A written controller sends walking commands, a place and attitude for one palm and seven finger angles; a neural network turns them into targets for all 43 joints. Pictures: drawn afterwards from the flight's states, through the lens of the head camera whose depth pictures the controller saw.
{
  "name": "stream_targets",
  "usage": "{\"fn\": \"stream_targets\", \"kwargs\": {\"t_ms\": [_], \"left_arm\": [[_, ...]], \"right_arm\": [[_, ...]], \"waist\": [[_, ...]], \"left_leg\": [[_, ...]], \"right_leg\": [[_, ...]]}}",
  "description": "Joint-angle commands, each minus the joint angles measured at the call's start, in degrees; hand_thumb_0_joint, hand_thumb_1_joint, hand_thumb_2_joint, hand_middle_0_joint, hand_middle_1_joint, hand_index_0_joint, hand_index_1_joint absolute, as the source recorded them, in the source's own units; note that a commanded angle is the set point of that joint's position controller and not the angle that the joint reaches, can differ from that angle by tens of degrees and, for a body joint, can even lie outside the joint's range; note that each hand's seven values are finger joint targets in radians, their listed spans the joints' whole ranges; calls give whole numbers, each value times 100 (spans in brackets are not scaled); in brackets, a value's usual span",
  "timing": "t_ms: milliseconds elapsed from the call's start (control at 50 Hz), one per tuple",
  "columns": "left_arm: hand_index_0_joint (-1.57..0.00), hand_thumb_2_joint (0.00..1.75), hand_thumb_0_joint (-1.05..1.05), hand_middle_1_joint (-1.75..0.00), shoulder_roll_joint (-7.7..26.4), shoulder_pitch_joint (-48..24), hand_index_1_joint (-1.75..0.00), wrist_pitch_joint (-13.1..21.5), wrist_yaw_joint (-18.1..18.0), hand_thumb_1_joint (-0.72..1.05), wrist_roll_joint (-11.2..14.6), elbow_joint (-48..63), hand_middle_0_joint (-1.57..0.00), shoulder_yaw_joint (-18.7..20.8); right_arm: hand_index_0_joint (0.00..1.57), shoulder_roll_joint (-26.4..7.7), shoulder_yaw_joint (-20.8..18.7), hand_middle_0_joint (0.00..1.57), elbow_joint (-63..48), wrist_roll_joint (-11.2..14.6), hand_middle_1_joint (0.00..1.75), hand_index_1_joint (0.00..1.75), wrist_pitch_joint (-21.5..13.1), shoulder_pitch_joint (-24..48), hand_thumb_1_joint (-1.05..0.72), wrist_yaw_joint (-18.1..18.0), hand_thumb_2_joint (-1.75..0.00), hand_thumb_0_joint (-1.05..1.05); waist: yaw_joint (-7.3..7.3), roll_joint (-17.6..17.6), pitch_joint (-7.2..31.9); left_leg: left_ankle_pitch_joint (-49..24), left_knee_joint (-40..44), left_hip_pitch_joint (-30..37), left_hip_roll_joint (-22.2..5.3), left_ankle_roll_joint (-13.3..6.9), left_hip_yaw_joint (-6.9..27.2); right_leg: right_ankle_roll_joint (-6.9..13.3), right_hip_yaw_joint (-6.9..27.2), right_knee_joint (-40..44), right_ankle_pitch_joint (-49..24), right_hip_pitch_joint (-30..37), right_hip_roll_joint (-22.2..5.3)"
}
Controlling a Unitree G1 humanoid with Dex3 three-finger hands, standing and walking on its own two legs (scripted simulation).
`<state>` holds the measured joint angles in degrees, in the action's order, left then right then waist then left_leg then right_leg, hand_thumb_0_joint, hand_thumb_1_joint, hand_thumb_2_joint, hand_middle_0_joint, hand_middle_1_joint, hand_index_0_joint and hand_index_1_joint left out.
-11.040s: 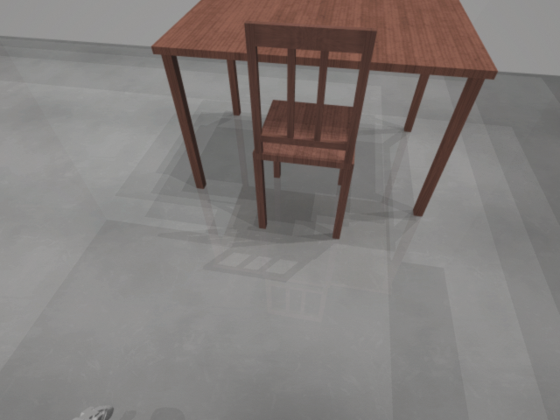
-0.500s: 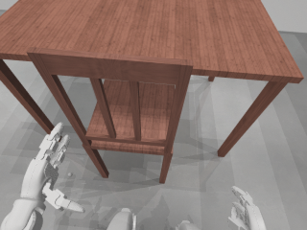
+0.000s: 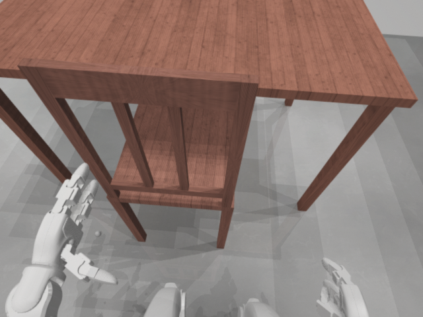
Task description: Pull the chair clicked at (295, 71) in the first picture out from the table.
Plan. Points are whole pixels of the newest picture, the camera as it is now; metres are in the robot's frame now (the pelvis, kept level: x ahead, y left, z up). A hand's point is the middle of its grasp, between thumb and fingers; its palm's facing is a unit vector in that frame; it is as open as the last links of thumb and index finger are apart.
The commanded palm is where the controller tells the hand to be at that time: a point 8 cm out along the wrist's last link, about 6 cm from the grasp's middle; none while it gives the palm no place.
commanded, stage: aim the fingers beside a spindle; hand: left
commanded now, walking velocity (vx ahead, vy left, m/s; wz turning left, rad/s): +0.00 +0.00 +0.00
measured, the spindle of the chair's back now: (137, 151) +0.45 +0.18 +0.00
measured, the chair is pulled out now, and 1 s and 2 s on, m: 0.00 0.00 0.00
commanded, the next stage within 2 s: push the fingers through the gap in 1.62 s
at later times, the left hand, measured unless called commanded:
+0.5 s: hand (117, 225) +0.28 +0.18 +0.02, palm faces -0.08 -1.00 -0.03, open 16.9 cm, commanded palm +0.26 +0.24 +0.02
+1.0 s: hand (130, 213) +0.31 +0.17 -0.01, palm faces -0.08 -1.00 -0.03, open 16.9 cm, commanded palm +0.29 +0.22 +0.00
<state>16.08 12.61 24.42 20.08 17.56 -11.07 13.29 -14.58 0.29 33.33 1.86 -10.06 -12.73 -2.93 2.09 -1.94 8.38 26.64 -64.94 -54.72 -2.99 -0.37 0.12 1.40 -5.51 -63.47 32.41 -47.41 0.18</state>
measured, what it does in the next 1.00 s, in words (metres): stands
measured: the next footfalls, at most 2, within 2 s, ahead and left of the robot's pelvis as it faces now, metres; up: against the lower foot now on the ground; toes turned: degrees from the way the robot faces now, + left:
none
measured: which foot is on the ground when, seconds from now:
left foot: down 0.00-1.00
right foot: down 0.00-1.00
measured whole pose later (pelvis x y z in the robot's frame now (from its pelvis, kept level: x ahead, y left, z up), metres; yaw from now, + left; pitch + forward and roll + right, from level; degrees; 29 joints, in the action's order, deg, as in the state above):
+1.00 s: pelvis -0.01 +0.01 -0.03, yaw -1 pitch +21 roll -3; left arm 13.5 -0.2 25.8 11.6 12.1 -18.0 7.6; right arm -14.3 0.6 32.6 0.7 -4.8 -11.9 -0.9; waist 2.8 -1.8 9.3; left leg 28.6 -71.9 -64.5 -2.9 -1.2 -0.6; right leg 0.8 -4.6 -70.9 34.5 -57.4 -0.2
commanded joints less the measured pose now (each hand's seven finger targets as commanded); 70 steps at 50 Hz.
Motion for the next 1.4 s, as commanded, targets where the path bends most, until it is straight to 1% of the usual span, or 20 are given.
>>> {"fn": "stream_targets", "kwargs": {"t_ms": [0, 40, 120, 240, 280, 400, 480, 540, 580, 640, 720, 760, 820, 860, 920, 1000, 1040, 1200, 1300, 1380], "left_arm": [[-6, 30, 0, -8, 798, -667, -8, 415, -23, -50, 70, 1094, -6, 332], [-6, 30, 0, -8, 869, -489, -8, 427, -69, -50, 45, 992, -6, 434], [-6, 30, 0, -8, 765, -633, -8, 492, -134, -50, 15, 1179, -6, 282], [-6, 30, 0, -8, 698, -678, -8, 451, -322, -50, -122, 1061, -6, 180], [-6, 30, 0, -8, 491, -929, -8, 477, -364, -50, -181, 1149, -6, -108], [-6, 30, 0, -8, 528, -977, -8, 469, -548, -50, -271, 1099, -6, -89], [-6, 30, 0, -8, 509, -1186, -8, 456, -626, -50, -350, 1019, -6, -123], [-6, 30, 0, -8, 565, -1198, -8, 448, -660, -50, -340, 924, -6, -50], [-6, 30, 0, -8, 397, -1385, -8, 468, -657, -50, -355, 968, -6, -267], [-6, 30, 0, -8, 489, -1563, -8, 489, -694, -50, -394, 768, -6, -182], [-6, 30, 0, -8, 334, -1769, -8, 523, -716, -50, -423, 802, -6, -371], [-6, 30, 0, -8, 470, -1746, -8, 519, -744, -50, -426, 712, -6, -221], [-6, 30, 0, -8, 357, -1951, -8, 514, -782, -50, -472, 616, -6, -356], [-6, 30, 0, -8, 483, -2100, -8, 515, -830, -50, -502, 475, -6, -216], [-6, 30, 0, -8, 449, -2041, -8, 557, -863, -50, -495, 562, -6, -202], [-6, 30, 0, -8, 388, -2101, -8, 575, -866, -50, -499, 504, -6, -284], [-6, 30, 0, -8, 516, -1927, -8, 561, -881, -50, -510, 508, -6, -172], [-6, 30, 0, -8, 513, -2056, -8, 587, -869, -50, -460, 404, -6, -116], [-6, 30, 0, -8, 510, -2213, -8, 668, -798, -50, -464, 564, -6, -196], [-6, 30, 0, -8, 323, -2076, -8, 573, -781, -50, -447, 575, -6, -412]], "right_arm": [[20, -798, -348, 20, -774, -11, 30, 30, -288, 145, -90, -49, -90, 0], [20, -804, -368, 20, -775, -20, 30, 30, -278, 146, -90, -49, -90, 0], [20, -797, -358, 20, -798, -28, 30, 30, -278, 132, -90, -17, -90, 0], [20, -811, -363, 20, -808, -52, 30, 30, -183, 121, -90, 15, -90, 0], [20, -804, -334, 20, -851, -51, 30, 30, -163, 129, -90, 34, -90, 0], [20, -814, -339, 20, -891, -76, 30, 30, -80, 110, -90, 55, -90, 0], [20, -810, -330, 20, -886, -87, 30, 30, 15, 106, -90, 80, -90, 0], [20, -814, -333, 20, -891, -88, 30, 30, 66, 105, -90, 84, -90, 0], [20, -794, -313, 20, -916, -93, 30, 30, 93, 126, -90, 104, -90, 0], [20, -829, -317, 20, -872, -108, 30, 30, 136, 94, -90, 93, -90, 0], [20, -813, -330, 20, -854, -106, 30, 30, 163, 85, -90, 110, -90, 0], [20, -830, -345, 20, -819, -115, 30, 30, 184, 67, -90, 108, -90, 0], [20, -820, -338, 20, -822, -111, 30, 30, 234, 92, -90, 121, -90, 0], [20, -838, -337, 20, -782, -116, 30, 30, 267, 59, -90, 120, -90, 0], [20, -821, -350, 20, -813, -128, 30, 30, 291, 50, -90, 143, -90, 0], [20, -810, -362, 20, -784, -125, 30, 30, 323, 51, -90, 157, -90, 0], [20, -820, -358, 20, -803, -122, 30, 30, 345, 49, -90, 177, -90, 0], [20, -813, -352, 20, -803, -107, 30, 30, 400, 66, -90, 146, -90, 0], [20, -810, -345, 20, -783, -110, 30, 30, 353, 86, -90, 121, -90, 0], [20, -799, -356, 20, -781, -100, 30, 30, 338, 64, -90, 129, -90, 0]], "waist": [[86, -155, 1343], [28, 33, 1408], [20, -188, 1577], [58, 42, 1551], [105, -190, 1493], [39, -121, 1706], [58, -185, 1721], [61, -26, 1738], [85, -235, 1726], [119, -73, 1681], [114, -277, 1881], [97, -90, 1966], [143, -177, 1877], [136, -90, 1869], [63, -189, 2164], [115, -95, 2134], [43, -200, 2153], [117, 90, 1978], [98, -165, 2144], [149, -88, 2120]], "left_leg": [[-1260, 667, 1359, 147, -155, 134], [-1313, 637, 1296, 140, -167, 130], [-1358, 648, 1421, 132, -145, 164], [-1342, 580, 1307, 105, -148, 205], [-1215, 605, 1377, 107, -131, 239], [-1207, 568, 1415, 89, -116, 278], [-1274, 500, 1354, 88, -106, 268], [-1192, 455, 1248, 79, -118, 265], [-1181, 448, 1262, 100, -108, 265], [-1083, 385, 1122, 84, -119, 298], [-1222, 348, 1297, 88, -100, 304], [-1237, 282, 1187, 85, -115, 286], [-1123, 262, 1139, 89, -109, 284], [-1141, 207, 1016, 97, -117, 279], [-1372, 175, 1158, 98, -104, 261], [-1394, 108, 1095, 91, -108, 248], [-1448, 140, 1117, 90, -105, 253], [-1111, 63, 782, 123, -136, 181], [-1195, 59, 946, 118, -135, 199], [-1303, 71, 1073, 107, -143, 226]], "right_leg": [[-76, 373, 996, -1503, 256, 15], [-75, 381, 964, -1555, 320, 27], [-57, 316, 850, -1541, 208, 15], [-54, 261, 733, -1499, 46, 36], [-42, 229, 699, -1309, -162, 24], [-20, 215, 623, -1234, -213, 32], [-14, 224, 535, -1327, -272, 28], [-16, 234, 529, -1273, -271, 49], [-9, 238, 506, -1257, -330, 28], [-10, 229, 455, -1145, -453, 51], [4, 230, 407, -1232, -499, 25], [-4, 270, 391, -1306, -424, 38], [-8, 260, 360, -1193, -585, 31], [2, 278, 317, -1257, -553, 43], [9, 278, 246, -1460, -465, 30], [-4, 298, 222, -1542, -495, 30], [20, 283, 215, -1537, -456, 40], [-22, 365, 286, -1386, -421, 35], [1, 371, 258, -1396, -437, 30], [-14, 341, 295, -1484, -478, 23]]}}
